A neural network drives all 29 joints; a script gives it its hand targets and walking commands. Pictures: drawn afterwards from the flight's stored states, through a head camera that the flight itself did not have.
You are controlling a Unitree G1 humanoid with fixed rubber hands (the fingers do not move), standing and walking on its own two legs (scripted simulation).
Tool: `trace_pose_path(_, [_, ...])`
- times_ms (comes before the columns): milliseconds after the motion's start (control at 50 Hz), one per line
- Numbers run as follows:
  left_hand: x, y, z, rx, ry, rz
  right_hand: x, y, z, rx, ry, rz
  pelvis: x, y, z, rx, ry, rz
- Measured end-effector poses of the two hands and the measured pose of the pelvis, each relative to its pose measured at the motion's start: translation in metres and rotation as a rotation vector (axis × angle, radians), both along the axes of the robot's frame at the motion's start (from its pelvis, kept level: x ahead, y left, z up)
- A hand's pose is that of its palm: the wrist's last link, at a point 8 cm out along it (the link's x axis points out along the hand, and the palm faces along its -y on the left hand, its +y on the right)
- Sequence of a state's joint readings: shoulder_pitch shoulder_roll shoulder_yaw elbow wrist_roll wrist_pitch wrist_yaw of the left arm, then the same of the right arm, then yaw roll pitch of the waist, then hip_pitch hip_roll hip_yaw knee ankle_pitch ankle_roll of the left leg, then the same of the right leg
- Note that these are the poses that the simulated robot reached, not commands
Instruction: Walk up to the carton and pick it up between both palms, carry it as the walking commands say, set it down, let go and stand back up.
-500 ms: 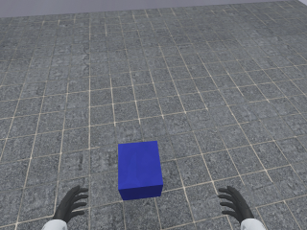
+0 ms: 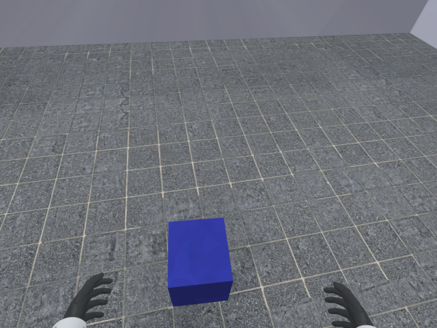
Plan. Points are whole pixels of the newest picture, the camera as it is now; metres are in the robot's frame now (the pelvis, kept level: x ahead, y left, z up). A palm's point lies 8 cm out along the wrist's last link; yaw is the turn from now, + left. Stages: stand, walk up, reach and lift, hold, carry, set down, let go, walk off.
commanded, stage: stand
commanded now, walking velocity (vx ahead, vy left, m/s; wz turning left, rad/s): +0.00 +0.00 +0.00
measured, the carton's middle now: (198, 261) +0.48 +0.06 -0.64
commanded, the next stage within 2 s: none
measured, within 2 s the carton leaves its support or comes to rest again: neither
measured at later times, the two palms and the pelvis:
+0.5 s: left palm (50, 323) +0.15 +0.31 -0.09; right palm out of the picture +0.13 -0.28 -0.08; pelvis +0.02 +0.02 +0.00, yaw -2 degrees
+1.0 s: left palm out of the picture +0.11 +0.32 -0.09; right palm out of the picture +0.09 -0.29 -0.08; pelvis +0.00 +0.02 +0.01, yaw -2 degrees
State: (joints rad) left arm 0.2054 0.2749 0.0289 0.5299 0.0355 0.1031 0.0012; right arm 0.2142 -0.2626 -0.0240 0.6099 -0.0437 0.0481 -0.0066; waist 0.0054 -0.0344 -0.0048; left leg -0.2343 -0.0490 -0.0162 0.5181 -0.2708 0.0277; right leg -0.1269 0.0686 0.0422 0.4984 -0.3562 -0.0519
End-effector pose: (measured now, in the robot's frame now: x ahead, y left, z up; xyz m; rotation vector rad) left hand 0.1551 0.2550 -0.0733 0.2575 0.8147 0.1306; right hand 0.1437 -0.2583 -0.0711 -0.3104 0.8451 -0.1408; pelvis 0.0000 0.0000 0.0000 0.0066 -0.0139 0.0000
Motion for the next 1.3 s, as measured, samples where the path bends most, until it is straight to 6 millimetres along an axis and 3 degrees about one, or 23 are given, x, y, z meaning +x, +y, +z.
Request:
trace_pose_path(120, [-0.005, 0.032, -0.005, 0.054, 0.033, 0.011, -0.007, -0.022, 0.002, -0.065, 0.043, -0.035, 0.005, 0.005, 0.002, -0.007, 0.014, -0.008])
trace_pose_path(240, [-0.003, 0.045, -0.009, 0.078, 0.073, 0.012, -0.005, -0.026, 0.001, -0.087, 0.067, -0.056, 0.011, 0.011, 0.003, -0.006, 0.018, -0.016])
trace_pose_path(560, [-0.007, 0.053, -0.017, 0.094, 0.148, -0.001, -0.019, -0.022, -0.011, -0.071, 0.144, -0.101, 0.017, 0.019, 0.006, -0.001, 0.003, -0.028])
trace_pose_path(1300, [-0.058, 0.066, -0.021, 0.113, 0.256, 0.024, -0.069, -0.034, -0.014, -0.074, 0.244, -0.145, -0.009, 0.019, 0.012, -0.008, -0.025, -0.028])
